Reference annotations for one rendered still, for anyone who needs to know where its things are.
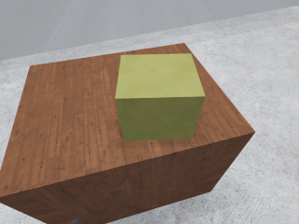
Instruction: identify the carton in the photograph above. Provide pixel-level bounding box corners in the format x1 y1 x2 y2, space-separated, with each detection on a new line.
115 53 206 141

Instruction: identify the pedestal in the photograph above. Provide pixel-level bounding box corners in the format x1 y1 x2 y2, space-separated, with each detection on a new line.
0 43 256 224

